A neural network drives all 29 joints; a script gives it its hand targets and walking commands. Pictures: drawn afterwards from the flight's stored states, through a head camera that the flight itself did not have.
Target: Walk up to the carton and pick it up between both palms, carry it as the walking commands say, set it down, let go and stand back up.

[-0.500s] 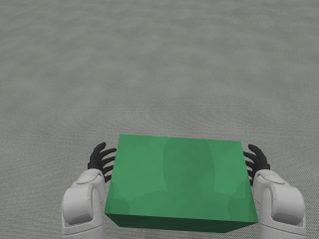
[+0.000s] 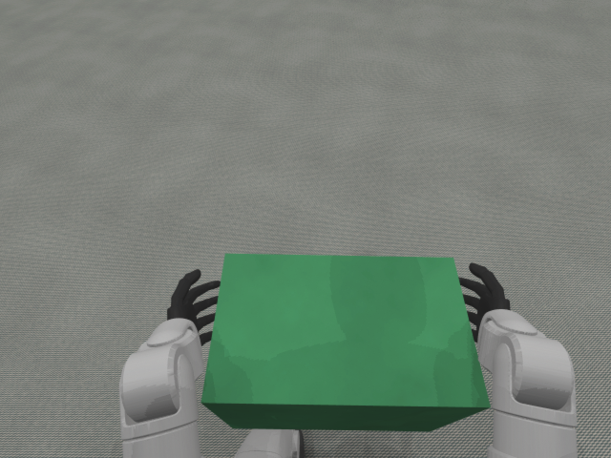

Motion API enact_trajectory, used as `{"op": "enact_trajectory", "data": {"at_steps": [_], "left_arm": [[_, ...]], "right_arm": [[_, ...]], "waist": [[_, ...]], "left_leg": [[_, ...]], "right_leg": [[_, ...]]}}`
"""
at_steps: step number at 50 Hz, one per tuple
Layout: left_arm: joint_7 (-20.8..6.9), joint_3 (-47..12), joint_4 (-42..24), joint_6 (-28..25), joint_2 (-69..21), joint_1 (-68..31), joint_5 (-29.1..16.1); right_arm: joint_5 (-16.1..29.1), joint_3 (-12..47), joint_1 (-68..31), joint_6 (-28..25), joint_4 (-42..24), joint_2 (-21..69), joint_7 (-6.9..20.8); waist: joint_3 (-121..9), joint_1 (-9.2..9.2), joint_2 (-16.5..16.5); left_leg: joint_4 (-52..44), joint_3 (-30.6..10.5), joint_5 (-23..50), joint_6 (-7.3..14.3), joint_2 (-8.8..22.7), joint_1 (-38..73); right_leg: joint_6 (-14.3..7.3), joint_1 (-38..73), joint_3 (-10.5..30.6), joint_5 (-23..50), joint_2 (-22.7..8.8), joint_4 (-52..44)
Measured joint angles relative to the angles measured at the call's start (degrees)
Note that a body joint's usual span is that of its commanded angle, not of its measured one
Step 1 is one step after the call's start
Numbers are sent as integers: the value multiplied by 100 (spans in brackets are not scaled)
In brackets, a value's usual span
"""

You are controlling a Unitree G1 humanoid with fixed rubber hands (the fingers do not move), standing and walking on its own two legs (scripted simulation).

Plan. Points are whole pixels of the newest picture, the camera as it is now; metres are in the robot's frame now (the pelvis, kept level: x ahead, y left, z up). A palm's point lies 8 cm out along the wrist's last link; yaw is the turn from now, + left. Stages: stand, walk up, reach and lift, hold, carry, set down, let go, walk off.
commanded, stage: carry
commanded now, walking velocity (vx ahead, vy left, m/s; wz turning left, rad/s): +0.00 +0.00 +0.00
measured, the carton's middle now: (335, 349) +0.26 +0.01 -0.02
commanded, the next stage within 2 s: none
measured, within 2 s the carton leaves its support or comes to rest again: neither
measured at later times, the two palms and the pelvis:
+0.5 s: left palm (166, 348) +0.22 +0.20 +0.08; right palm (500, 349) +0.22 -0.17 +0.08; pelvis -0.03 +0.02 +0.02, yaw +0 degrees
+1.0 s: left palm (167, 360) +0.21 +0.21 +0.05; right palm (483, 358) +0.23 -0.16 +0.05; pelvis -0.04 +0.02 +0.02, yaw +0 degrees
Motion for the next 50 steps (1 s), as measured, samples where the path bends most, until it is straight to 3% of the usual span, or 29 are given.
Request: {"op": "enact_trajectory", "data": {"at_steps": [4,6,8,11,15,32,50], "left_arm": [[124,-102,-238,92,18,381,-187],[51,-101,-307,12,13,434,-127],[-61,-106,-76,-253,14,346,66],[-145,-81,528,-709,84,80,258],[-76,-98,126,-706,92,223,101],[-58,-53,1066,-908,19,75,363],[-39,30,1334,-1597,21,120,341]], "right_arm": [[10,-24,309,86,-222,123,18],[-25,-24,376,-19,-305,211,33],[-160,-59,329,-321,-104,288,103],[-256,-90,205,-894,463,300,119],[-135,73,167,-842,130,201,89],[-350,-100,119,-1175,1021,213,218],[-373,-174,132,-1993,1377,358,232]], "waist": [[-46,-84,-18],[-136,-116,-43],[-297,-152,-76],[-332,-216,-376],[-238,-214,-375],[-561,-263,-277],[-290,-188,-239]], "left_leg": [[1177,-416,-17,-3,-214,60],[941,-412,5,54,-191,479],[60,-339,17,129,-157,1123],[-734,-278,38,44,-316,1484],[-766,-169,219,100,-261,1545],[-1115,-59,574,212,-290,1598],[-1077,-30,613,220,-302,1394]], "right_leg": [[-7,90,-97,315,5,-500],[-1,70,-111,437,37,-680],[5,-22,-129,481,55,-715],[70,-25,-108,542,-131,-783],[118,98,-5,759,-66,-1021],[204,192,99,1229,-82,-1512],[213,-29,123,1263,-98,-1452]]}}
